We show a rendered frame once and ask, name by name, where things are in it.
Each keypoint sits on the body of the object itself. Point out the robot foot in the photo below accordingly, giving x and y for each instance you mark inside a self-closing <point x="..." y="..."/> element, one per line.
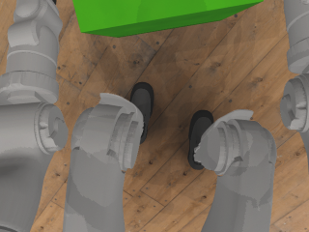
<point x="143" y="96"/>
<point x="200" y="122"/>

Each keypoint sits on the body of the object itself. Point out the left robot upper arm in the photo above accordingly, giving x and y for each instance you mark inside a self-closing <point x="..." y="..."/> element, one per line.
<point x="30" y="134"/>

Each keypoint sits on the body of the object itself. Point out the right robot upper arm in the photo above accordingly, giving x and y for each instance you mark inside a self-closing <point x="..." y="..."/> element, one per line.
<point x="294" y="108"/>

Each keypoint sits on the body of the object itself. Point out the left robot foot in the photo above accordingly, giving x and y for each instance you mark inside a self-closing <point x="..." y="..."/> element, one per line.
<point x="143" y="96"/>

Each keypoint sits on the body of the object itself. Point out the right robot forearm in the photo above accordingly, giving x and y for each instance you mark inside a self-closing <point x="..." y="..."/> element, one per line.
<point x="297" y="25"/>

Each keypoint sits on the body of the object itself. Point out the carton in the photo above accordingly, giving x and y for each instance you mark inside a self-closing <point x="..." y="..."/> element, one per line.
<point x="122" y="18"/>

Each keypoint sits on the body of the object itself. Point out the right robot foot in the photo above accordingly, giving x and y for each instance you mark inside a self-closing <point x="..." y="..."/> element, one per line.
<point x="200" y="122"/>

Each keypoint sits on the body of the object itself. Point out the left robot forearm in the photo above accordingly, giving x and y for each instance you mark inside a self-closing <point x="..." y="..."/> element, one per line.
<point x="32" y="57"/>

